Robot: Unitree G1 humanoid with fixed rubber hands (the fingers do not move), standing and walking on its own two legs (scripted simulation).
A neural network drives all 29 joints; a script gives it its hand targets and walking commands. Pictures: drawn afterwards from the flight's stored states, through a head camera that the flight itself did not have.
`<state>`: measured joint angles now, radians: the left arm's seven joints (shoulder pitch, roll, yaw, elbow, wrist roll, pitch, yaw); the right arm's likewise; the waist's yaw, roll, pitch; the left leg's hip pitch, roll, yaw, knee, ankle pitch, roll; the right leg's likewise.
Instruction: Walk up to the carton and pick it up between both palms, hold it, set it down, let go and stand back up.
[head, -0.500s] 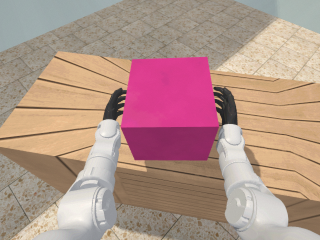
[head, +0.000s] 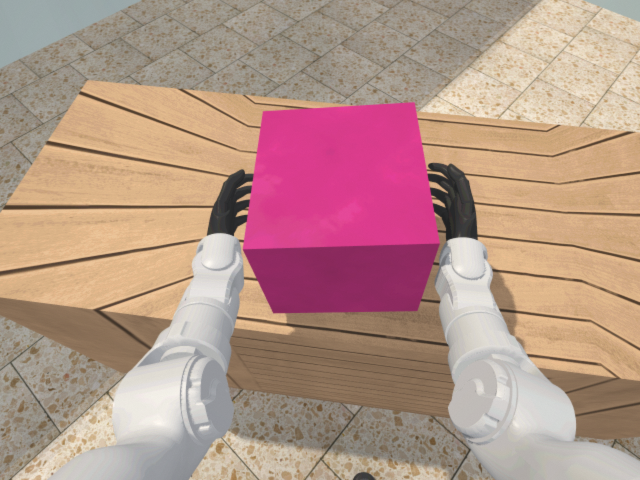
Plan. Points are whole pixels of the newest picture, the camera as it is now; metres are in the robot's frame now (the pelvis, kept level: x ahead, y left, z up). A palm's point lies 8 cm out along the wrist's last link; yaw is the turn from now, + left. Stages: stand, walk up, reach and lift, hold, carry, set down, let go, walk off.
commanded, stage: set down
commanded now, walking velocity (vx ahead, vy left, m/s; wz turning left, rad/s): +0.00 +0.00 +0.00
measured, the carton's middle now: (340, 212) +0.46 -0.06 -0.01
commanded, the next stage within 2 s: none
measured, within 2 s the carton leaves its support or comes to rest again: rests again in 1.22 s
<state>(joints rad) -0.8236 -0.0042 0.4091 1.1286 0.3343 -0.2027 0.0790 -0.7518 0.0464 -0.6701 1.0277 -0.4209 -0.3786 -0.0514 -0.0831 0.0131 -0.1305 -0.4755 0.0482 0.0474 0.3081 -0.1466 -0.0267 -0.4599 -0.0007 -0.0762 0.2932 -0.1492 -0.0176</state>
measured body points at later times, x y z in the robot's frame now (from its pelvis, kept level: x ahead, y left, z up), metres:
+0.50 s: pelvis -0.01 +0.00 -0.01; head +0.13 -0.01 +0.42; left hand +0.45 +0.08 -0.01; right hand +0.40 -0.22 -0.01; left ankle -0.02 +0.13 -0.74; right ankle -0.03 -0.10 -0.74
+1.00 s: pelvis -0.02 +0.00 -0.01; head +0.13 -0.01 +0.42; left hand +0.45 +0.08 -0.01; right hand +0.40 -0.22 -0.01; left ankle -0.02 +0.13 -0.74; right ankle -0.03 -0.10 -0.74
